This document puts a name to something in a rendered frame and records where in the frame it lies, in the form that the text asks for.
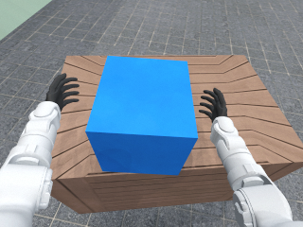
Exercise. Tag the left robot hand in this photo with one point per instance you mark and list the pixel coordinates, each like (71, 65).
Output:
(57, 90)

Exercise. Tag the robot left upper arm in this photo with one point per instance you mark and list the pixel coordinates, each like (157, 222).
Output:
(24, 190)

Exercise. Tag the carton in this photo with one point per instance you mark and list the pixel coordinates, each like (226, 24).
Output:
(143, 120)

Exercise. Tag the pedestal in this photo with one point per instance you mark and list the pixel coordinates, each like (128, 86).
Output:
(80, 183)

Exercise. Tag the robot left forearm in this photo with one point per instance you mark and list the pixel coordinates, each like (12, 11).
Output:
(38, 138)

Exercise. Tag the right robot hand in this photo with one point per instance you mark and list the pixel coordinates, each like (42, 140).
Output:
(219, 105)

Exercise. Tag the robot right upper arm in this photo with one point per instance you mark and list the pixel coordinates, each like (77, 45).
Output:
(262, 206)

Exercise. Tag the robot right forearm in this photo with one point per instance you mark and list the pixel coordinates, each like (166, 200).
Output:
(241, 168)

